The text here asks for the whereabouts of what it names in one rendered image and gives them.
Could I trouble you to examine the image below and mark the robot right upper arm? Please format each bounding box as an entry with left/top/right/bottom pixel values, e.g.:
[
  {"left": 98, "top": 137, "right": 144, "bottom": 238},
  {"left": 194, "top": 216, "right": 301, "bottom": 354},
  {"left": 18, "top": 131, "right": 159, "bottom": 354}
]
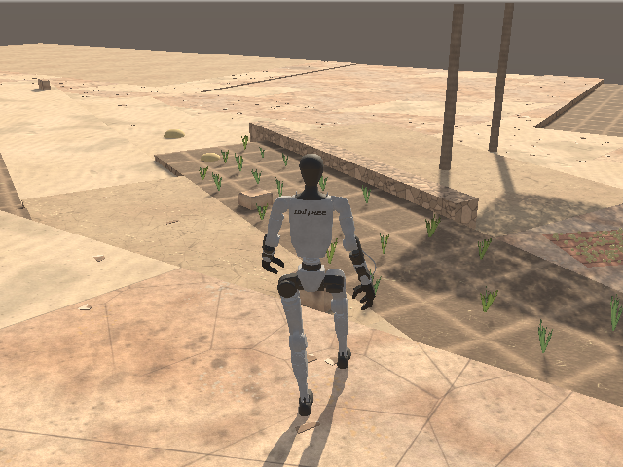
[{"left": 331, "top": 196, "right": 358, "bottom": 251}]

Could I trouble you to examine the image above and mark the right robot forearm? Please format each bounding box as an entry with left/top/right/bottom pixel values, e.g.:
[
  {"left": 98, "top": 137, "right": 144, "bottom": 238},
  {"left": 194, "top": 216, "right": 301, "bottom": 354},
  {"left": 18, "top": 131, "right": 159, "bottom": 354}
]
[{"left": 349, "top": 236, "right": 372, "bottom": 285}]

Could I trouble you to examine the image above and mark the robot left upper arm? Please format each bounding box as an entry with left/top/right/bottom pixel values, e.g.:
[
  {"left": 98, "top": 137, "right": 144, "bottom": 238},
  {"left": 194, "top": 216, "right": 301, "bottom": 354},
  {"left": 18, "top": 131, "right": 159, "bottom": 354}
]
[{"left": 265, "top": 196, "right": 291, "bottom": 248}]

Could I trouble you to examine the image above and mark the robot head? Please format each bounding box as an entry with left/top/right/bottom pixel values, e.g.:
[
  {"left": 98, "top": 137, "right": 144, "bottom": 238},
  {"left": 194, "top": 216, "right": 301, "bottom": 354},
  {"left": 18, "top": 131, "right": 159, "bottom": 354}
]
[{"left": 295, "top": 154, "right": 328, "bottom": 200}]

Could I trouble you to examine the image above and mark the left robot thigh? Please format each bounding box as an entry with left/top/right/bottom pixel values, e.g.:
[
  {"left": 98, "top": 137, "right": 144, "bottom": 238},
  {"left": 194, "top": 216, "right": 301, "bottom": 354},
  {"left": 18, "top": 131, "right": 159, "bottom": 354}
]
[{"left": 277, "top": 272, "right": 308, "bottom": 352}]

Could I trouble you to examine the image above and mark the left robot forearm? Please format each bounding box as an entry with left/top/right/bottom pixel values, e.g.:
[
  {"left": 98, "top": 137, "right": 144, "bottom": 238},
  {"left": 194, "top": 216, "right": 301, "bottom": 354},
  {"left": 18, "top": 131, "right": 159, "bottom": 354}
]
[{"left": 262, "top": 233, "right": 275, "bottom": 262}]

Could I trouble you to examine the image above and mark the left robot hand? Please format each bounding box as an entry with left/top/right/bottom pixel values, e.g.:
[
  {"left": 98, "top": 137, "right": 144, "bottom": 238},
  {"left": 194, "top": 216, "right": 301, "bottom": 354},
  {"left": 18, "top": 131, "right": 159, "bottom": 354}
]
[{"left": 262, "top": 256, "right": 284, "bottom": 274}]

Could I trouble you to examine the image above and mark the right robot hand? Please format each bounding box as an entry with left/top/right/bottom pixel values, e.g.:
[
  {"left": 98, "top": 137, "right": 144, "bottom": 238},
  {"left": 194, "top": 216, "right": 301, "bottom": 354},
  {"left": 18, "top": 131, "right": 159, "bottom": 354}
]
[{"left": 352, "top": 282, "right": 376, "bottom": 310}]

